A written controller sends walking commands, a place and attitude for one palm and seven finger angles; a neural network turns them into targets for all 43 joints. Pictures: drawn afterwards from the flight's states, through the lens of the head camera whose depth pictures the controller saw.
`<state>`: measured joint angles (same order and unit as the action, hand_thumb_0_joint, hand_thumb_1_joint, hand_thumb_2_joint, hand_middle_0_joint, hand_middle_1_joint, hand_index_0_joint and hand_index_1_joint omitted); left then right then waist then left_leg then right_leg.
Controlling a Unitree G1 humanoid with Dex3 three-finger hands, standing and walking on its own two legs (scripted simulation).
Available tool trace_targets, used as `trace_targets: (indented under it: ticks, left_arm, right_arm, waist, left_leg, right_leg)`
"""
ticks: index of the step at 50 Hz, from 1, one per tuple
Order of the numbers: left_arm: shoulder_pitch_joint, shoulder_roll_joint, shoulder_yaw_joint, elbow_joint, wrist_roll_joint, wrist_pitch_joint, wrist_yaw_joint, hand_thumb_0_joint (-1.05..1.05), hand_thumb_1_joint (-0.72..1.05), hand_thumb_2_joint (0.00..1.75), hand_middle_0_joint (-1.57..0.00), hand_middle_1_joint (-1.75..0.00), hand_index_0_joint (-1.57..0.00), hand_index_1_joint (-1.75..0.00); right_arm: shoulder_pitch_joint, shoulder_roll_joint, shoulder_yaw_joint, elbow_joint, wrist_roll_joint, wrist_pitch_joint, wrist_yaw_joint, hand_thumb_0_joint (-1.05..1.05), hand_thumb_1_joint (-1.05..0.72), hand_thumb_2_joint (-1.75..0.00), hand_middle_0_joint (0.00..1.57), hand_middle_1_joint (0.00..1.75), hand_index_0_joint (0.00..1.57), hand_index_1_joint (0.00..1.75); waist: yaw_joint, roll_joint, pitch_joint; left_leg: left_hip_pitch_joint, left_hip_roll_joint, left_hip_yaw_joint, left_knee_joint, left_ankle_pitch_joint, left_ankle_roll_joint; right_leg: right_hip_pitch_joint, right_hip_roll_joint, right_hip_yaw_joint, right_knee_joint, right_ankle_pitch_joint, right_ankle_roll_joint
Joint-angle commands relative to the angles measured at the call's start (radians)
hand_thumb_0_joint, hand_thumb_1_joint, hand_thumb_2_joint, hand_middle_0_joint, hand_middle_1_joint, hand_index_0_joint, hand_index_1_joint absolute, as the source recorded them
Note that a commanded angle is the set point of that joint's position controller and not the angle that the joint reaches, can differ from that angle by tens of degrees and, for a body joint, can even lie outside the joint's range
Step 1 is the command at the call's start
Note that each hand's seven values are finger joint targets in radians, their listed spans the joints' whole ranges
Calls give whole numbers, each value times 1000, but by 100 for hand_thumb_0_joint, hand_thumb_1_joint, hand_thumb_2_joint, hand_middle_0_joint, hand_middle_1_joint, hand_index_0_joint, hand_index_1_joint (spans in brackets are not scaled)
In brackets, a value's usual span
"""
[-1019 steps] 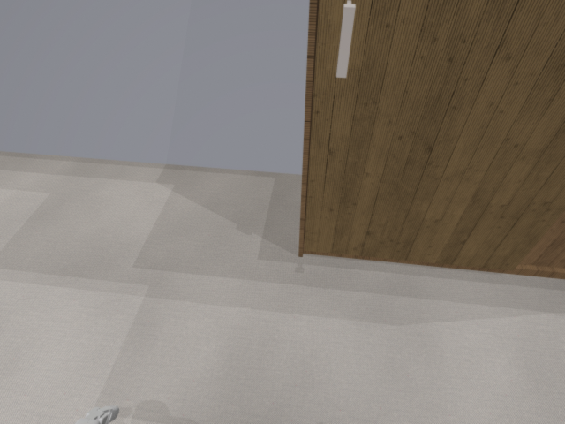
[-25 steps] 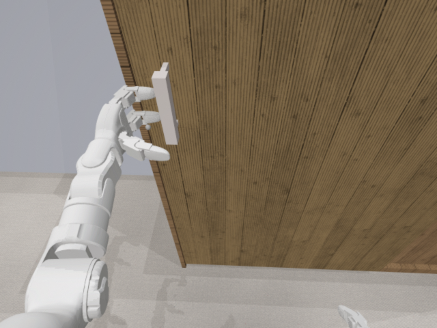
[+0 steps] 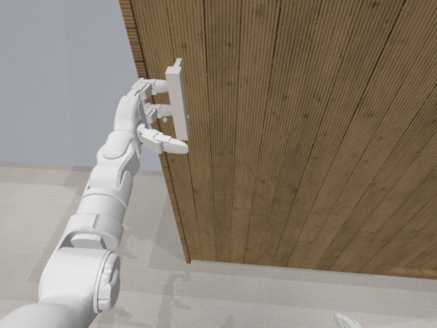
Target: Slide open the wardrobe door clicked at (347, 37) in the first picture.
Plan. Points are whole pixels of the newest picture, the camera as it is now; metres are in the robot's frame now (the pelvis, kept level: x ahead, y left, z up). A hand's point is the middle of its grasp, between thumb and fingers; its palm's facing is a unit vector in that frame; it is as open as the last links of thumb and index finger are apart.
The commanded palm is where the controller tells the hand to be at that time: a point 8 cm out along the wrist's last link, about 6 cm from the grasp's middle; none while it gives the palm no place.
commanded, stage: slide the fingers in behind the handle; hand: left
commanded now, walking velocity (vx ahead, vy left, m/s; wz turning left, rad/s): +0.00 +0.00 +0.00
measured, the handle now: (181, 100) +0.51 +0.10 +0.17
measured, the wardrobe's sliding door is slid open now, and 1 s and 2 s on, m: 0.00 0.01 0.01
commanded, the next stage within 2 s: grip the handle and tug to test in 0.76 s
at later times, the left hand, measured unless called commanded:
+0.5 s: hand (168, 120) +0.43 +0.12 +0.17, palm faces -0.04 -1.00 +0.01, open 14.0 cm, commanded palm +0.41 +0.15 +0.17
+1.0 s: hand (174, 118) +0.45 +0.11 +0.17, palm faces -0.04 -1.00 +0.02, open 13.6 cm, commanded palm +0.42 +0.16 +0.17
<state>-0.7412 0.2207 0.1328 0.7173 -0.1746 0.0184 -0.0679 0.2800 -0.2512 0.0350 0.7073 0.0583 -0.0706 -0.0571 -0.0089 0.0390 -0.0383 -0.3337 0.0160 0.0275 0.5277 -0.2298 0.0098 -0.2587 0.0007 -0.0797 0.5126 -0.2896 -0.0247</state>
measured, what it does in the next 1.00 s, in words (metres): stands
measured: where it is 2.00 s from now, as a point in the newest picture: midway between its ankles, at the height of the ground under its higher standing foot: outside the picture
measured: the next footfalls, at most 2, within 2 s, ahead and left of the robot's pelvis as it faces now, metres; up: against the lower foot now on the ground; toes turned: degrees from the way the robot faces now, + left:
none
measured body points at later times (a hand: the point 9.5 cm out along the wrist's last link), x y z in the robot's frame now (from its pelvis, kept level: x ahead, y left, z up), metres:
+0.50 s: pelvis +0.00 +0.00 +0.00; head +0.00 -0.01 +0.45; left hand +0.43 +0.17 +0.18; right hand +0.13 -0.24 -0.11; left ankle +0.03 +0.11 -0.73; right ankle -0.01 -0.10 -0.73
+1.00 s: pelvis +0.02 +0.00 +0.00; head +0.02 -0.01 +0.45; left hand +0.44 +0.16 +0.17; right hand +0.11 -0.25 -0.11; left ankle +0.03 +0.11 -0.73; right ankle -0.01 -0.10 -0.73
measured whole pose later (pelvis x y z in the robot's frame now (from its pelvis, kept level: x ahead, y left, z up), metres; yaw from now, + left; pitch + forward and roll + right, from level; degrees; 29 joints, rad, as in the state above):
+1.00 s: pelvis +0.02 +0.00 +0.00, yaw -2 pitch +3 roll +0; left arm -0.68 0.21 0.18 0.67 -0.16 0.02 -0.07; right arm 0.29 -0.25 0.03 0.69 0.05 -0.04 -0.05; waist -0.03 0.03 -0.05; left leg -0.31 0.03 0.06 0.51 -0.25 0.01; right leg -0.25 0.01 -0.04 0.49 -0.30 -0.02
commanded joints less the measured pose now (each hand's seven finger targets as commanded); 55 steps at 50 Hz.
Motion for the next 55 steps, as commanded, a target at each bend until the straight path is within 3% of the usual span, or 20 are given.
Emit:
trace_targets:
  ticks: [1, 5, 7, 10, 13, 14, 15, 18, 26, 31, 32, 33, 35, 36, 39, 40, 43, 44, 47, 55]
  left_arm:
    - [-516, 44, -56, -246, -4, -78, -24, 0, -50, 30, -30, -120, -30, -120]
    - [-557, 34, -62, -233, -7, -78, -20, 0, -50, 30, -30, -120, -30, -120]
    - [-516, 57, -42, -224, -6, -81, -16, 0, -50, 30, -30, -120, -30, -120]
    - [-554, -5, -93, -255, -7, -84, -18, 0, -50, 30, -30, -120, -30, -120]
    - [-571, 23, -74, -217, -8, -81, -9, 0, -50, 30, -30, -120, -30, -120]
    - [-577, 33, -67, -226, -4, -84, -8, 0, -50, 30, -30, -120, -30, -120]
    - [-573, -4, -98, -227, -5, -83, -10, 0, -50, 30, -30, -120, -30, -120]
    - [-548, 56, -38, -196, -6, -82, -6, 0, -50, 30, -30, -120, -30, -120]
    - [-556, 76, -29, -163, -5, -84, -16, 0, -50, 30, -30, -120, -30, -120]
    - [-535, 139, 32, -169, -3, -99, -11, 0, -50, 30, -30, -120, -30, -120]
    - [-522, 140, 36, -188, -1, -104, -11, 0, -50, 30, -30, -120, -30, -120]
    - [-558, 94, -9, -229, -2, -111, -14, 0, -50, 30, -30, -120, -30, -120]
    - [-538, 121, 22, -230, -1, -115, -8, 0, -50, 30, -30, -120, -30, -120]
    - [-505, 141, 45, -205, -1, -113, -1, 0, -50, 30, -30, -120, -30, -120]
    - [-463, 179, 90, -216, -2, -104, 6, 0, -50, 30, -30, -120, -30, -120]
    - [-491, 158, 64, -257, 1, -105, 6, 0, -50, 30, -30, -120, -30, -120]
    - [-443, 169, 76, -260, 14, -92, 15, 0, -50, 30, -30, -120, -30, -120]
    - [-433, 148, 63, -260, 13, -83, 12, 0, -45, 32, -30, -121, -30, -121]
    - [-403, 193, 101, -282, 11, -67, 9, 0, -31, 38, -32, -123, -32, -123]
    - [-394, 129, 42, -362, -6, -43, -16, 0, 6, 54, -36, -128, -36, -128]
  right_arm:
    - [-47, -119, -47, -133, -1, -58, 2, 0, -90, -90, 20, 30, 20, 30]
    - [-50, -118, -48, -125, 1, -66, 2, 0, -90, -90, 20, 30, 20, 30]
    - [-50, -122, -49, -126, 0, -65, 2, 0, -90, -90, 20, 30, 20, 30]
    - [-54, -114, -48, -125, 1, -74, 7, 0, -90, -90, 20, 30, 20, 30]
    - [-50, -119, -46, -116, 1, -72, 4, 0, -90, -90, 20, 30, 20, 30]
    - [-52, -119, -47, -115, 1, -72, 3, 0, -90, -90, 20, 30, 20, 30]
    - [-57, -114, -44, -121, 1, -74, 6, 0, -90, -90, 20, 30, 20, 30]
    - [-52, -118, -46, -115, -2, -70, 3, 0, -90, -90, 20, 30, 20, 30]
    - [-51, -119, -41, -124, 0, -57, 1, 0, -90, -90, 20, 30, 20, 30]
    - [-41, -121, -42, -131, -6, -52, 0, 0, -90, -90, 20, 30, 20, 30]
    - [-45, -119, -42, -137, -5, -51, 1, 0, -90, -90, 20, 30, 20, 30]
    - [-51, -115, -42, -144, -3, -54, 4, 0, -90, -90, 20, 30, 20, 30]
    - [-44, -116, -44, -138, -4, -55, 5, 0, -90, -90, 20, 30, 20, 30]
    - [-39, -120, -46, -138, -6, -50, 3, 0, -90, -90, 20, 30, 20, 30]
    - [-44, -120, -47, -143, -6, -42, 3, 0, -90, -90, 20, 30, 20, 30]
    - [-48, -117, -46, -150, -6, -40, 4, 0, -90, -90, 20, 30, 20, 30]
    - [-47, -116, -46, -154, -7, -32, 5, 0, -90, -90, 20, 30, 20, 30]
    - [-48, -114, -49, -157, -6, -30, 6, 0, -90, -90, 20, 30, 20, 30]
    - [-52, -121, -52, -164, -5, -17, 1, 0, -90, -90, 20, 30, 20, 30]
    - [-60, -115, -54, -167, -1, -14, -5, 0, -90, -90, 20, 30, 20, 30]
  waist:
    - [-48, -50, -311]
    - [-56, -55, -279]
    - [-43, -62, -287]
    - [-52, -23, -292]
    - [-61, -69, -259]
    - [-56, -51, -265]
    - [-57, -42, -266]
    - [-47, -67, -282]
    - [-50, -69, -251]
    - [-31, -72, -310]
    - [-27, -51, -328]
    - [-38, -33, -341]
    - [-30, -24, -346]
    - [-28, -69, -335]
    - [-12, -97, -326]
    - [-18, -59, -335]
    - [-9, -68, -313]
    - [-11, -52, -309]
    - [-3, -68, -318]
    - [-17, -47, -320]
  left_leg:
    - [257, -12, -48, -34, 184, 31]
    - [244, -12, -50, -38, 142, 31]
    - [237, -13, -49, -39, 155, 33]
    - [265, -13, -48, -35, 155, 28]
    - [235, -13, -53, -38, 127, 32]
    - [235, -14, -49, -38, 126, 31]
    - [238, -15, -51, -40, 117, 30]
    - [227, -18, -47, -33, 132, 33]
    - [193, -18, -43, -35, 116, 35]
    - [195, -18, -40, -30, 150, 36]
    - [205, -18, -40, -30, 173, 34]
    - [225, -19, -38, -27, 184, 32]
    - [232, -14, -37, -23, 199, 28]
    - [220, -12, -37, -24, 208, 33]
    - [191, -14, -24, -32, 205, 36]
    - [205, -15, -20, -36, 212, 35]
    - [193, -13, -15, -38, 225, 36]
    - [197, -13, -9, -35, 232, 36]
    - [193, -13, -3, -41, 238, 39]
    - [245, -12, -6, -36, 279, 39]
  right_leg:
    - [-29, 25, 36, -74, 265, 1]
    - [-57, 28, 37, -79, 230, 2]
    - [-36, 26, 40, -77, 242, 1]
    - [-64, 27, 38, -75, 237, 0]
    - [-68, 28, 38, -82, 213, 3]
    - [-64, 26, 42, -82, 213, 2]
    - [-71, 26, 39, -79, 204, 1]
    - [-50, 24, 44, -79, 228, 3]
    - [-42, 20, 44, -81, 217, 5]
    - [-4, 19, 49, -71, 255, 3]
    - [5, 20, 48, -60, 280, 0]
    - [-2, 22, 47, -57, 291, 1]
    - [-3, 25, 45, -54, 299, -1]
    - [10, 26, 43, -58, 306, 2]
    - [42, 25, 52, -61, 334, 5]
    - [42, 24, 53, -61, 342, 5]
    - [54, 24, 51, -63, 357, 5]
    - [51, 24, 53, -64, 368, 5]
    - [79, 22, 56, -71, 385, 7]
    - [65, 27, 52, -77, 417, 5]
